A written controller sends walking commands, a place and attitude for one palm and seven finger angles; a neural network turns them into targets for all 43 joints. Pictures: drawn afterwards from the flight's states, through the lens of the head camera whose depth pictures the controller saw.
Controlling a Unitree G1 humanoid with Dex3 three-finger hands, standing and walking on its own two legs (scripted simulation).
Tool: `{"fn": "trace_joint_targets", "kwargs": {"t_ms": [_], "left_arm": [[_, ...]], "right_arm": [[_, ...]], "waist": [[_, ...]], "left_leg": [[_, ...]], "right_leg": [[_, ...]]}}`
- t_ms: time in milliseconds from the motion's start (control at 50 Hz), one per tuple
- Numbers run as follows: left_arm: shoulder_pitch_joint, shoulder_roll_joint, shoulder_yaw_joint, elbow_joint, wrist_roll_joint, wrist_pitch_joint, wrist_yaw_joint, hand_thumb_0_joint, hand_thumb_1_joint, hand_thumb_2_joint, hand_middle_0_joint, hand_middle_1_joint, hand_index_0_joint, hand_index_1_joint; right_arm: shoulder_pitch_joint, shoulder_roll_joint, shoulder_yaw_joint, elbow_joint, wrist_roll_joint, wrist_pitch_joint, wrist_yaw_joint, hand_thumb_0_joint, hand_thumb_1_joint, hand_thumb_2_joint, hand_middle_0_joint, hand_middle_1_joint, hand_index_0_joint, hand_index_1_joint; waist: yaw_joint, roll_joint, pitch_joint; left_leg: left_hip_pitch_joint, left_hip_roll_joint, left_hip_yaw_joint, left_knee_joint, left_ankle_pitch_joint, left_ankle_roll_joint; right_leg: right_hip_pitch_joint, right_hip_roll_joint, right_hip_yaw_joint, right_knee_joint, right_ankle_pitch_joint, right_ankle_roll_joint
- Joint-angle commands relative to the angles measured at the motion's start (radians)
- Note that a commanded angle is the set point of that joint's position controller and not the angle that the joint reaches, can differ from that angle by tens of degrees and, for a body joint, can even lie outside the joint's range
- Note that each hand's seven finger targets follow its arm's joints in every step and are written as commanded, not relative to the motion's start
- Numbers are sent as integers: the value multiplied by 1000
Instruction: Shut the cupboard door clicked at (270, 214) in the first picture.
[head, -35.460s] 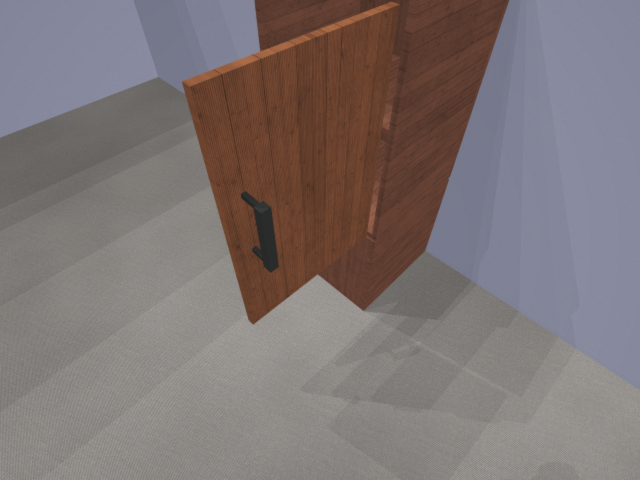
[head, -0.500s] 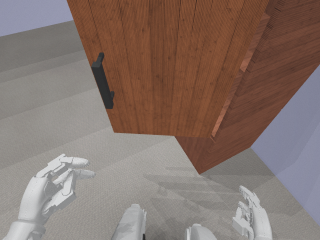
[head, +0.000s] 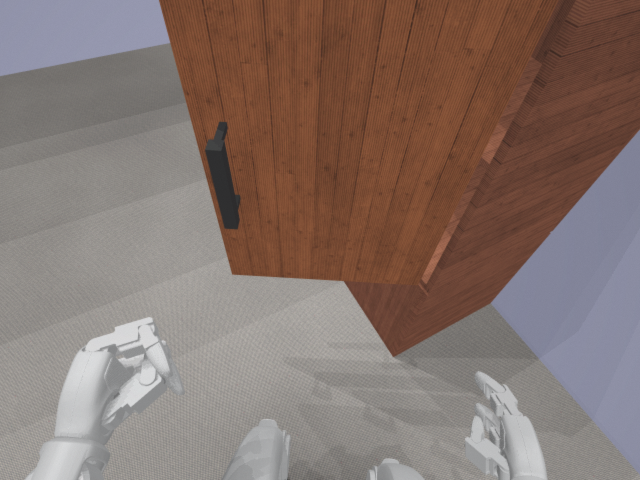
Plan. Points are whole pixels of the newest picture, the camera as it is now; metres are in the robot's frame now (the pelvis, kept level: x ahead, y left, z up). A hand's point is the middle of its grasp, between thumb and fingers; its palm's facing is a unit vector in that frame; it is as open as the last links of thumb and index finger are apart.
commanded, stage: raise the hand and make a fist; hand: left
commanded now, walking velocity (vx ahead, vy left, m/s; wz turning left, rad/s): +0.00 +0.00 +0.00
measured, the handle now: (227, 178) +0.50 +0.18 +0.07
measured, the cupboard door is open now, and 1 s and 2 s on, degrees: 59 59 59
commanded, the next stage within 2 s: bring the fist close to the handle in 0.70 s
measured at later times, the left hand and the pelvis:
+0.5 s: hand (178, 359) +0.23 +0.18 +0.07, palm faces +0.01 -1.00 -0.02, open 3.1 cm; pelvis +0.01 -0.01 +0.01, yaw +0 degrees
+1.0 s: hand (192, 345) +0.25 +0.17 +0.06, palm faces +0.00 -1.00 -0.02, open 3.1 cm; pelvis +0.01 -0.02 +0.00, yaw +0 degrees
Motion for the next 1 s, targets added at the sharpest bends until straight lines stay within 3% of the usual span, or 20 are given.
{"fn": "trace_joint_targets", "kwargs": {"t_ms": [0,20,140,160,320,360,600,620,780,820,900,920,940,980], "left_arm": [[-53,92,55,-209,-15,-60,-4,0,900,900,-1300,-1500,-1300,-1500],[-54,114,73,-207,-10,-60,-1,0,900,900,-1300,-1500,-1300,-1500],[-79,100,56,-195,-7,-54,-5,0,900,900,-1300,-1500,-1300,-1500],[-83,98,59,-189,-13,-52,-7,0,900,900,-1300,-1500,-1300,-1500],[-96,120,82,-161,-23,-46,-14,0,900,900,-1300,-1500,-1300,-1500],[-94,102,69,-166,-26,-52,-17,0,900,900,-1300,-1500,-1300,-1500],[-119,105,64,-160,-27,-77,-15,0,900,900,-1300,-1500,-1300,-1500],[-113,125,83,-151,-28,-74,-14,0,900,900,-1300,-1500,-1300,-1500],[-122,100,66,-148,-34,-72,-21,0,900,900,-1300,-1500,-1300,-1500],[-189,120,68,-137,-29,-74,-21,0,900,900,-1300,-1500,-1300,-1500],[-287,88,31,-122,-28,-81,-22,0,900,900,-1300,-1500,-1300,-1500],[-306,115,49,-119,-23,-77,-18,0,900,900,-1300,-1500,-1300,-1500],[-319,90,24,-112,-17,-71,-16,0,900,900,-1300,-1500,-1300,-1500],[-349,97,26,-84,-11,-55,-7,0,900,900,-1300,-1500,-1300,-1500]], "right_arm": [[-30,-143,-61,-149,-1,-48,-5,0,-900,-900,200,300,200,300],[-26,-145,-63,-146,-3,-47,-5,0,-900,-900,200,300,200,300],[-22,-144,-55,-147,-3,-43,2,0,-900,-900,200,300,200,300],[-20,-142,-57,-148,-2,-42,1,0,-900,-900,200,300,200,300],[-16,-145,-60,-141,0,-38,1,0,-900,-900,200,300,200,300],[-17,-140,-61,-142,1,-35,4,0,-900,-900,200,300,200,300],[-23,-141,-64,-143,4,-22,3,0,-900,-900,200,300,200,300],[-22,-142,-65,-139,2,-19,0,0,-900,-900,200,300,200,300],[-26,-139,-62,-142,5,-15,0,0,-900,-900,200,300,200,300],[-20,-145,-58,-131,2,-15,-3,0,-900,-900,200,300,200,300],[-20,-148,-57,-121,4,-23,-4,0,-900,-900,200,300,200,300],[-13,-152,-58,-114,4,-24,-6,0,-900,-900,200,300,200,300],[-16,-149,-56,-115,4,-25,-4,0,-900,-900,200,300,200,300],[-14,-152,-55,-109,5,-23,-2,0,-900,-900,200,300,200,300]], "waist": [[-10,56,-170],[-3,62,-179],[-6,63,-167],[-10,36,-173],[1,16,-184],[-1,13,-194],[-6,2,-176],[1,4,-179],[-6,-7,-181],[-18,-4,-163],[-31,17,-190],[-26,20,-197],[-28,14,-210],[-26,20,-208]], "left_leg": [[308,-10,-71,-242,-23,-2],[309,-10,-72,-240,0,-1],[319,-12,-62,-240,36,-1],[319,-13,-57,-234,50,0],[306,-20,-34,-213,108,4],[307,-23,-23,-203,135,4],[272,-23,-13,-183,104,5],[263,-24,-13,-176,111,7],[259,-25,-10,-168,110,7],[241,-23,-15,-159,104,10],[268,-21,-16,-159,97,9],[272,-19,-21,-162,99,10],[288,-19,-21,-170,105,11],[298,-18,-23,-180,104,9]], "right_leg": [[-29,32,18,-186,105,-28],[-16,35,19,-181,121,-31],[-2,32,19,-191,146,-31],[4,32,21,-196,158,-27],[50,29,45,-211,199,-26],[61,23,52,-211,230,-21],[49,16,84,-222,180,-16],[60,17,93,-222,186,-17],[59,11,99,-225,192,-11],[43,16,98,-219,180,-15],[19,14,92,-215,176,-14],[23,17,90,-213,175,-18],[22,16,81,-209,186,-18],[21,16,77,-213,189,-18]]}}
